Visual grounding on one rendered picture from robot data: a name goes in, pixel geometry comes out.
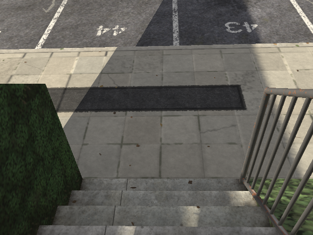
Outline stairs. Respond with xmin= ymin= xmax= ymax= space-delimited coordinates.
xmin=36 ymin=178 xmax=281 ymax=235

